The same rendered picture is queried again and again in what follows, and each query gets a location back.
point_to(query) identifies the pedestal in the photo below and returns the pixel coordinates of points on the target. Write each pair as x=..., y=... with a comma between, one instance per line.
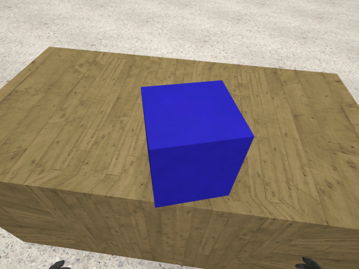
x=75, y=172

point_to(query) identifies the carton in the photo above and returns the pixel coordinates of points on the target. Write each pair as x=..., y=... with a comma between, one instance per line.
x=197, y=141

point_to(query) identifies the right robot hand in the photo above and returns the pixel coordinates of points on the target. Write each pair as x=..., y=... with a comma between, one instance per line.
x=310, y=264

